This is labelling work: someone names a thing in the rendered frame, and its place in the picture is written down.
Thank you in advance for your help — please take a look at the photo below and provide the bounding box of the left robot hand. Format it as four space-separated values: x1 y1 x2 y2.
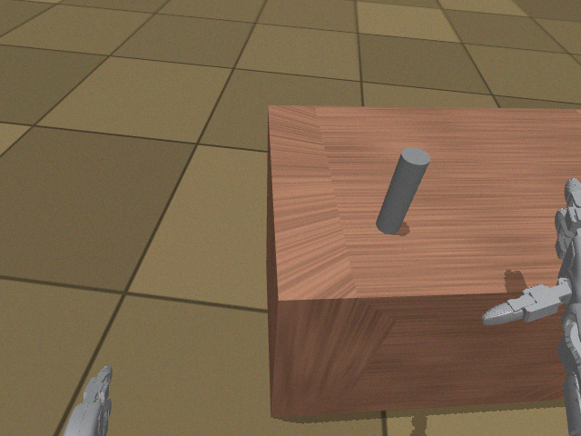
63 365 113 436

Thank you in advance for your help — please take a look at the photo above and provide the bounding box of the right robot hand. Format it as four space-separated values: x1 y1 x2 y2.
482 178 581 325

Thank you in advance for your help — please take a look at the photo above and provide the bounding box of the right robot arm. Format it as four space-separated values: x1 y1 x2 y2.
557 302 581 436

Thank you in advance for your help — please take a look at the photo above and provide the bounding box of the can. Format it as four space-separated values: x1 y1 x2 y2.
376 147 430 234

